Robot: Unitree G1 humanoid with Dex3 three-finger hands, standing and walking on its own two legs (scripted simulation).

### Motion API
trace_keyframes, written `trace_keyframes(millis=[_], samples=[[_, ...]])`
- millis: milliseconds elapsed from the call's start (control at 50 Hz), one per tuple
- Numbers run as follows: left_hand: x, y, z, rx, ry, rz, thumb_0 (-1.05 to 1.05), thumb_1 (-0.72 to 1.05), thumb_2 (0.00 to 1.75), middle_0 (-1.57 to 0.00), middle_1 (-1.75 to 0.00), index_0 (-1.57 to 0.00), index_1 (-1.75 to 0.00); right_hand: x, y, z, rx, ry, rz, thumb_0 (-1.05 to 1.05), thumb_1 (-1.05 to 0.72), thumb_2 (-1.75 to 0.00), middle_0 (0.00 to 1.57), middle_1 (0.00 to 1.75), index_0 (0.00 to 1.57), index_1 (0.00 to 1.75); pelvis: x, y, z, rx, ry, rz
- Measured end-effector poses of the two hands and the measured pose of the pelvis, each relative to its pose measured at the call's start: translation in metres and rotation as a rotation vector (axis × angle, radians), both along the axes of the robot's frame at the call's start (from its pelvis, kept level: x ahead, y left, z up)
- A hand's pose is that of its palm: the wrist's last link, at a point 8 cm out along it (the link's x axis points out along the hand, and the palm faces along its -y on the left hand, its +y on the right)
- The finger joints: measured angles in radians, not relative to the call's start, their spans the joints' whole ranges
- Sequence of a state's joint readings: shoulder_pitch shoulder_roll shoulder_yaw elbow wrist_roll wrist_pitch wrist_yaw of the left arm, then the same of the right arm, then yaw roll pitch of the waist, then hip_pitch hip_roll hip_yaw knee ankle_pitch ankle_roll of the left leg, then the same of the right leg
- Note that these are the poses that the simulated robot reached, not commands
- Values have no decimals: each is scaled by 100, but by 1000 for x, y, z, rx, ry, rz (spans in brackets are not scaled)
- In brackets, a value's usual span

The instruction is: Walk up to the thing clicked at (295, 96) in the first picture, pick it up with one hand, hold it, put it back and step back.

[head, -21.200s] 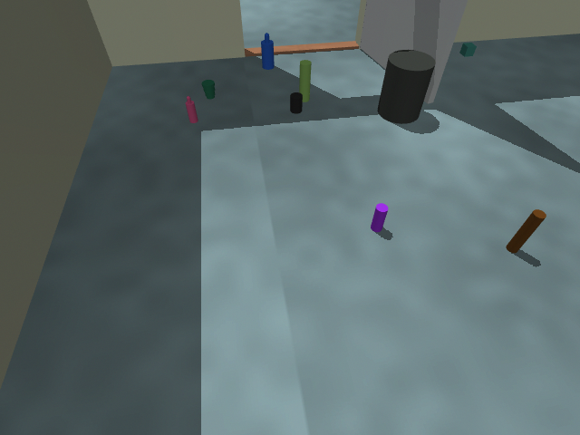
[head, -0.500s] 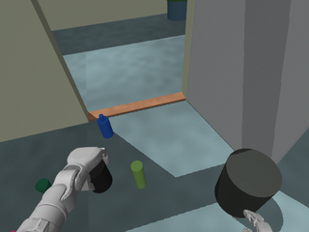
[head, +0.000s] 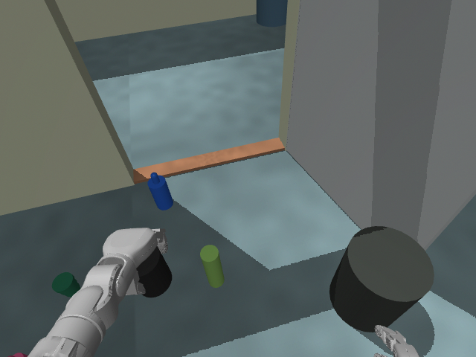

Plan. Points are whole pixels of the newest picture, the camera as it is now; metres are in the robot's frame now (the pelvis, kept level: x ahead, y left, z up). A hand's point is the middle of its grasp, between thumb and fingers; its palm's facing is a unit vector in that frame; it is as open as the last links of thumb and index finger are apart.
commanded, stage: crouch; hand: left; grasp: from above
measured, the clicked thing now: (147, 262) +0.32 +0.22 -0.08
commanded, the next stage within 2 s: lower in 1.90 s
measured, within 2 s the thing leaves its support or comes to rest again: neither
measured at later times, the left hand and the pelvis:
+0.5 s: hand (165, 286) +0.33 +0.22 -0.24, palm faces -0.42 +0.04 -0.91, open 10.1 cm; pelvis -0.04 +0.00 -0.13, yaw +1 degrees
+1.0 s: hand (184, 301) +0.37 +0.22 -0.45, palm faces -0.44 +0.00 -0.90, open 10.1 cm; pelvis -0.07 +0.00 -0.31, yaw +0 degrees
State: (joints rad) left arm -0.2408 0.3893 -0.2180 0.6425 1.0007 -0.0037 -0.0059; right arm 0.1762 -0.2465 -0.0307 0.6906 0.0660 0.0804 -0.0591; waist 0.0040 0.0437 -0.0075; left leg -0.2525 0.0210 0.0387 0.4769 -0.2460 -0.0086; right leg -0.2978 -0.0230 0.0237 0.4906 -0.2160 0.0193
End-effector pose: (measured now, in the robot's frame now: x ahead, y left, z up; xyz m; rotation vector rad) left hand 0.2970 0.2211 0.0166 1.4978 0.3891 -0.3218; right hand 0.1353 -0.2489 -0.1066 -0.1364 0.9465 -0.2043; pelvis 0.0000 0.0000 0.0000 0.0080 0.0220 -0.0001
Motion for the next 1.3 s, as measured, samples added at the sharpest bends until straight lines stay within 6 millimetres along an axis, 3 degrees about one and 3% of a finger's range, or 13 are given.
trace_keyframes(millis=[180,300,500,700,820,980,1160,1300], samples=[[-4,1,-47,21,34,4,2,-6,73,-60,-86,-55,-85,-15,-8,-9,-30,68,7,0,-91,-91,20,30,21,30,-5,-1,-9,-2,60,14],[7,1,-95,53,21,-17,2,-6,73,-60,-86,-55,-85,-43,-21,-36,-76,148,0,0,-91,-90,20,30,21,30,-14,0,-37,-12,174,22],[41,-3,-196,89,-23,-17,2,-5,71,-60,-84,-57,-83,-112,-35,-124,-134,291,-52,0,-91,-90,20,30,21,30,-37,4,-125,-32,391,22],[61,-5,-292,81,-11,9,2,-6,71,-61,-83,-58,-82,-158,-17,-220,-105,384,-73,0,-91,-90,20,30,21,30,-61,7,-211,-41,517,22],[67,-5,-347,67,18,-2,2,-6,71,-61,-83,-58,-82,-164,-9,-265,-90,399,-43,0,-91,-90,20,30,21,30,-69,6,-254,-50,570,25],[78,-1,-406,57,5,-9,2,-6,71,-62,-82,-58,-82,-153,-15,-309,-109,408,16,0,-91,-90,20,30,21,30,-70,4,-301,-64,621,28],[87,0,-450,48,16,12,2,-6,71,-62,-82,-58,-82,-140,-25,-336,-135,414,55,0,-91,-90,20,30,21,30,-69,2,-332,-71,641,27],[91,-2,-474,40,26,12,2,-7,72,-62,-82,-59,-82,-142,-29,-351,-137,429,68,0,-92,-90,20,30,21,30,-69,1,-350,-72,640,21]])
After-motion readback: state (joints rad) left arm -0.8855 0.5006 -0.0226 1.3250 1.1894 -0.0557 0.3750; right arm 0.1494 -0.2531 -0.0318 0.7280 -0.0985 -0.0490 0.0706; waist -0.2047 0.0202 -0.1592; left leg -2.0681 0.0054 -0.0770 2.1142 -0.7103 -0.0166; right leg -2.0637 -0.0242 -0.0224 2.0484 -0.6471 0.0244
